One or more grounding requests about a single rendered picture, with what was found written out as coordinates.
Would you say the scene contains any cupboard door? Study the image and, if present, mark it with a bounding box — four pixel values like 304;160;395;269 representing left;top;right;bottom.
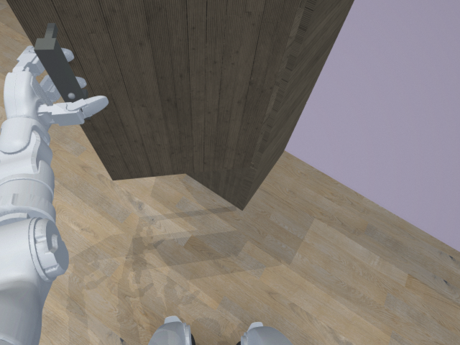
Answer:
6;0;300;180

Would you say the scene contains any robot thigh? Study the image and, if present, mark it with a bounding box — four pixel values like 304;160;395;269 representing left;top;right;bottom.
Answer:
241;326;293;345
148;321;192;345

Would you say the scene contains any left robot upper arm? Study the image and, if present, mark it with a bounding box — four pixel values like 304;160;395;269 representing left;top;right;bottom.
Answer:
0;217;69;345

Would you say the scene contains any right robot thigh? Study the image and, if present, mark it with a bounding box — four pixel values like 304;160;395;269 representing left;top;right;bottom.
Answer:
241;326;293;345

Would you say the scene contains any left robot hand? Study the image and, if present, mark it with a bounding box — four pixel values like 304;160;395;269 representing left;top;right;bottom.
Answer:
4;45;109;132

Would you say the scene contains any left robot thigh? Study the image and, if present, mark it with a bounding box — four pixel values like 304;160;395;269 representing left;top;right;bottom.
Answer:
148;321;192;345

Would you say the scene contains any robot left forearm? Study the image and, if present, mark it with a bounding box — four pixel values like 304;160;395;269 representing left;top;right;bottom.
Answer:
0;117;56;226

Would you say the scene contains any handle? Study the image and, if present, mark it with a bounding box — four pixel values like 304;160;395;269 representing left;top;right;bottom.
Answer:
34;23;91;120

